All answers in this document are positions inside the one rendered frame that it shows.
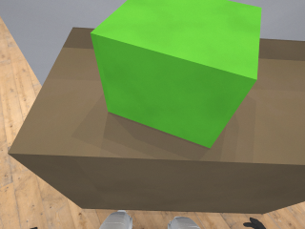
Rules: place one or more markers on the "carton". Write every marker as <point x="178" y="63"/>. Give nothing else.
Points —
<point x="180" y="66"/>

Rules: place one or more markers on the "robot right hand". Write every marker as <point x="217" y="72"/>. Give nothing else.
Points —
<point x="254" y="223"/>

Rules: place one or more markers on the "robot right thigh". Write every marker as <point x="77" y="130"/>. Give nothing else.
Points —
<point x="182" y="223"/>

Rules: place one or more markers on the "robot thigh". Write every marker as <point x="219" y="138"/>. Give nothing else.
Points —
<point x="117" y="220"/>
<point x="182" y="223"/>

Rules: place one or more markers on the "pedestal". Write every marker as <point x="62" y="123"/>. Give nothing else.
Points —
<point x="101" y="160"/>

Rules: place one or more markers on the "robot left thigh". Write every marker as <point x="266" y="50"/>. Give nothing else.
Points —
<point x="117" y="220"/>

